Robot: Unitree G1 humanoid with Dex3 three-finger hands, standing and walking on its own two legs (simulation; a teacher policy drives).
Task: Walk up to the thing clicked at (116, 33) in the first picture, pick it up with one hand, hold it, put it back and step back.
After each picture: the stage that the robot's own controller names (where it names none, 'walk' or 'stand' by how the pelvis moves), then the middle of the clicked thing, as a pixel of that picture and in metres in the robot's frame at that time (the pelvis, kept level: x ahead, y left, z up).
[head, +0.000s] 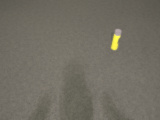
stand; (116, 39) +1.37 -0.39 -0.65
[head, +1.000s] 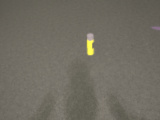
walk; (90, 44) +1.29 +0.01 -0.62
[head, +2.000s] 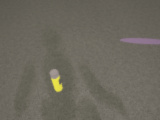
walk; (56, 80) +0.78 +0.28 -0.64
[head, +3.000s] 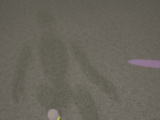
stand; out of the picture +0.42 +0.22 -0.64
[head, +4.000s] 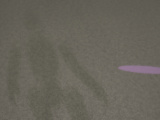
walk; out of the picture +0.38 +0.22 -0.65
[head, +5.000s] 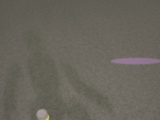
walk; out of the picture +0.48 +0.30 -0.64
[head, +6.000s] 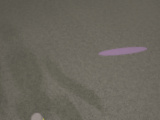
stand; out of the picture +0.42 +0.31 -0.65
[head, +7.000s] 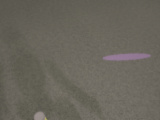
stand; out of the picture +0.45 +0.29 -0.66
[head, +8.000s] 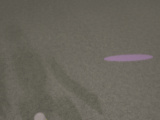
stand; out of the picture +0.44 +0.28 -0.66
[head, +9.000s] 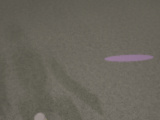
stand; out of the picture +0.44 +0.28 -0.66
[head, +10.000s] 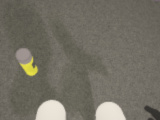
go down; (27, 63) +0.51 +0.28 -0.41
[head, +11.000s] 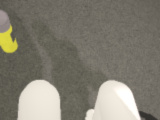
go down; (4, 34) +0.52 +0.32 -0.25
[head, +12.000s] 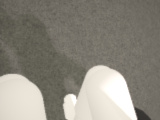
close in; out of the picture +0.50 +0.36 -0.20
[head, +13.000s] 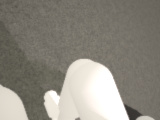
close; out of the picture +0.48 +0.39 -0.16
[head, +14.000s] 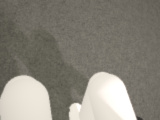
lift; out of the picture +0.40 +0.34 -0.11
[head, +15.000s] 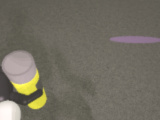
lift; (29, 85) +0.32 +0.18 +0.04
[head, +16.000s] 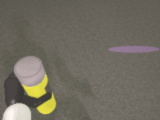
hold; (39, 89) +0.32 +0.15 +0.03
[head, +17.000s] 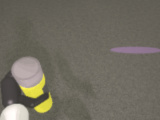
hold; (36, 89) +0.32 +0.16 +0.03
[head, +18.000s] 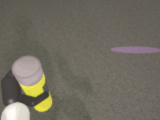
crouch; (36, 88) +0.32 +0.16 +0.03
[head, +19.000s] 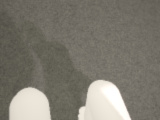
crouch; out of the picture +0.49 +0.29 -0.04
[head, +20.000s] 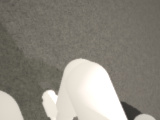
lower; out of the picture +0.46 +0.35 -0.18
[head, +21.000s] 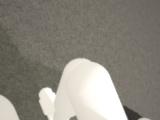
lower; out of the picture +0.47 +0.37 -0.17
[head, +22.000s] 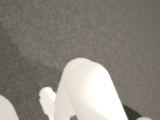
lower; out of the picture +0.47 +0.37 -0.17
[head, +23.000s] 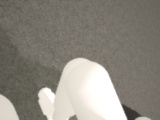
lower; out of the picture +0.47 +0.38 -0.18
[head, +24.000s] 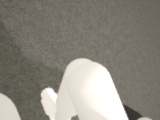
loosen; out of the picture +0.47 +0.38 -0.17
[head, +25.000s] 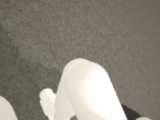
withdraw; out of the picture +0.47 +0.37 -0.18
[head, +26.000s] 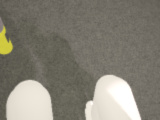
walk; out of the picture +0.51 +0.31 -0.24
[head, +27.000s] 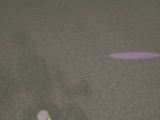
stand; out of the picture +0.46 +0.24 -0.59
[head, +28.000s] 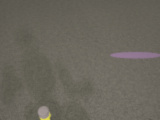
stand; (46, 118) +0.48 +0.25 -0.60
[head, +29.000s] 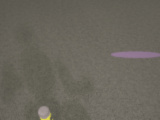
stand; (46, 118) +0.47 +0.24 -0.60
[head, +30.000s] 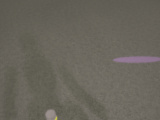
stand; out of the picture +0.49 +0.25 -0.65
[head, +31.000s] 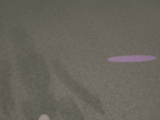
stand; out of the picture +0.44 +0.26 -0.66
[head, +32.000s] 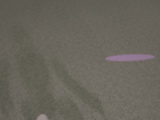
walk; out of the picture +0.44 +0.27 -0.66
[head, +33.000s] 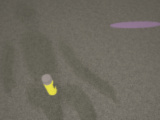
walk; (49, 85) +0.59 +0.28 -0.64
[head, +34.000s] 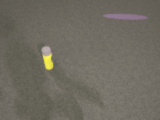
walk; (47, 58) +0.85 +0.25 -0.64
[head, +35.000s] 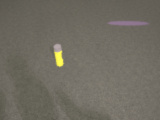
stand; (58, 55) +1.08 +0.27 -0.64
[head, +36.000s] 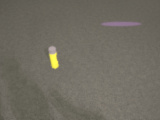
stand; (53, 57) +1.08 +0.27 -0.66
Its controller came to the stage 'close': yes
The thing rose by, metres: 0.67
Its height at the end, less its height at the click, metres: +0.00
